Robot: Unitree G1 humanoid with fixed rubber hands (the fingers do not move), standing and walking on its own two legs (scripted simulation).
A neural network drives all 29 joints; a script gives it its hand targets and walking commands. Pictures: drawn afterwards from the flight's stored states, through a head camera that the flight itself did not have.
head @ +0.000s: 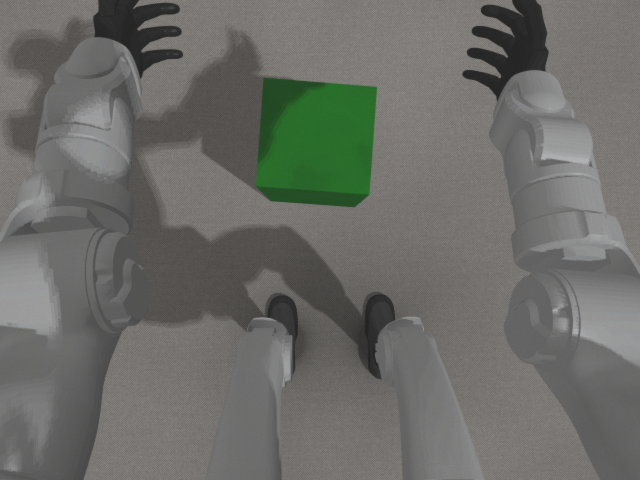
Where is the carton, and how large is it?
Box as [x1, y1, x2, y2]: [256, 78, 376, 206]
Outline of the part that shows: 263,78 256,186 270,200 355,206 369,193 376,87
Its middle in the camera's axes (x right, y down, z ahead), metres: -0.01 -0.20 +0.83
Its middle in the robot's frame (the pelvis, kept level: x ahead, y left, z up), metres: +0.56 +0.02 -0.53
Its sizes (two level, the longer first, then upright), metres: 0.210 0.200 0.250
